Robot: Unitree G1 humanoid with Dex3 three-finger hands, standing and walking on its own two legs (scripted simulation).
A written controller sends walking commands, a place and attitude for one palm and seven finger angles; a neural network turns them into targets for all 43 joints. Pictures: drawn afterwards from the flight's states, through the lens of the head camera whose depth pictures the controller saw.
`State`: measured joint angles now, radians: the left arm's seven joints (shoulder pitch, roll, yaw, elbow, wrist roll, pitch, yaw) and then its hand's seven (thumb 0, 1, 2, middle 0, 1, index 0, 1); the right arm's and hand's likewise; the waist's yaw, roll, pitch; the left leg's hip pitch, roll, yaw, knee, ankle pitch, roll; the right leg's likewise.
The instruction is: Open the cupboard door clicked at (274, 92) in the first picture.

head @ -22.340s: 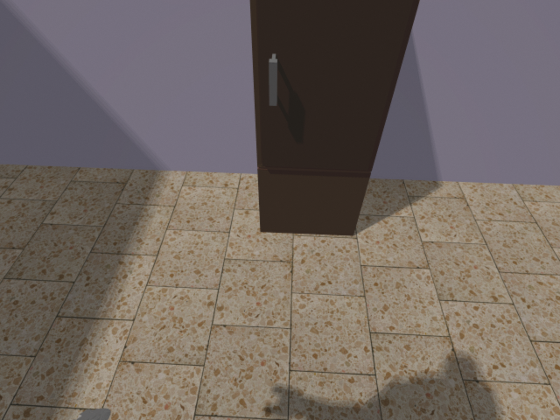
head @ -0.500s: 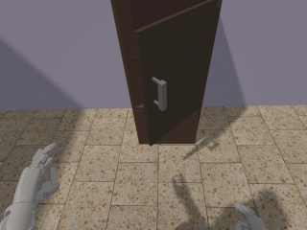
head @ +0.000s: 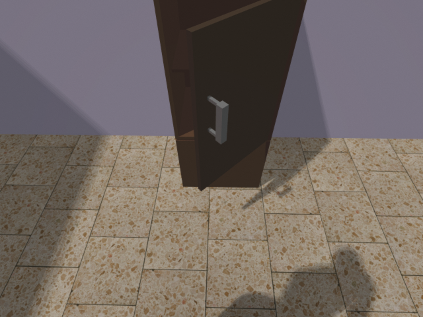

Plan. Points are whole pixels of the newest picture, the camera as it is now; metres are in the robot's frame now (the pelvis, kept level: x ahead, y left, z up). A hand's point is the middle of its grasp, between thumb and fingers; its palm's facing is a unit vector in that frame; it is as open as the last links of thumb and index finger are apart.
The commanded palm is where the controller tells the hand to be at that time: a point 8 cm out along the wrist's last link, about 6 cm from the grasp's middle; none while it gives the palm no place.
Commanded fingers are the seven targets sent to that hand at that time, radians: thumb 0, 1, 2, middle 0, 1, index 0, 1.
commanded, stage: let the arm hang, fingers relaxed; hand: left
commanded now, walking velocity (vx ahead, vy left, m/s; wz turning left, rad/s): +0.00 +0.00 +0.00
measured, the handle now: (216, 119) +0.60 +0.02 +0.00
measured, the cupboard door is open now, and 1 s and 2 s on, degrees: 44 44 44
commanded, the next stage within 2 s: look to check the result in 0.50 s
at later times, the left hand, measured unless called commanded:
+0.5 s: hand out of the picture -0.01 +0.17 -0.18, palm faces +0.03 -0.98 -0.17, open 7.3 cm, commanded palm none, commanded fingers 0.00 0.90 0.90 -0.20 -0.30 -0.20 -0.30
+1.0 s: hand out of the picture +0.01 +0.17 -0.17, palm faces +0.02 -0.98 -0.18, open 7.4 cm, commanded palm none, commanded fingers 0.00 0.90 0.90 -0.20 -0.30 -0.20 -0.30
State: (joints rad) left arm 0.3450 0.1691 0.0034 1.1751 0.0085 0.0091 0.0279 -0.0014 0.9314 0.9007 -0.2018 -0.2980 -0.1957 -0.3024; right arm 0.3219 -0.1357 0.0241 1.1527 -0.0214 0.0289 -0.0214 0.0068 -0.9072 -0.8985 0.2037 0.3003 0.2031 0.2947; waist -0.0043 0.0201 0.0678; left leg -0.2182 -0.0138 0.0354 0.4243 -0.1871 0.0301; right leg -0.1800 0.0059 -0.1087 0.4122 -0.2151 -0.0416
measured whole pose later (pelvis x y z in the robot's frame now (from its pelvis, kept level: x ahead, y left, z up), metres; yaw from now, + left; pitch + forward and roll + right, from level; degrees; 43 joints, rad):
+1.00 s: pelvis +0.02 +0.00 +0.00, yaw +0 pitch -1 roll +0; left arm 0.28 0.12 0.00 1.16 0.01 -0.02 0.03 0.00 0.91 0.90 -0.20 -0.30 -0.19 -0.30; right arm 0.27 -0.13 0.02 1.16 -0.02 0.00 -0.03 0.00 -0.91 -0.90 0.20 0.30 0.20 0.29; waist -0.01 0.01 0.04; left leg -0.16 -0.03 0.05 0.38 -0.20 0.04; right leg -0.14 -0.01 -0.09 0.40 -0.24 -0.03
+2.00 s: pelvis +0.02 -0.03 +0.00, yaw -21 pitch +2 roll +3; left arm 0.26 0.19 0.07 0.94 0.03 0.02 0.01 0.00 0.90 0.90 -0.20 -0.30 -0.20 -0.30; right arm 0.01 -0.24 -0.06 0.90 -0.01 0.06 -0.03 0.01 -0.91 -0.90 0.20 0.30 0.20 0.29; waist 0.06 -0.01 0.10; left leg -0.48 0.02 -0.06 1.03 -0.40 -0.06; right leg -0.26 0.12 0.19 0.44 -0.19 -0.09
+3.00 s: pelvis +0.08 -0.01 +0.00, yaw -58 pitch +2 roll -2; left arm 0.14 0.24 0.08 0.90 0.04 0.05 -0.06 0.00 0.91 0.90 -0.20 -0.30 -0.19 -0.30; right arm 0.34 -0.19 -0.01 0.92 -0.04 -0.03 -0.02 0.00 -0.90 -0.90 0.21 0.30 0.21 0.30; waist -0.02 -0.03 0.05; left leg -0.24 0.10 0.15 0.50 -0.29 0.00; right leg -0.54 -0.02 -0.02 1.11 -0.36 0.02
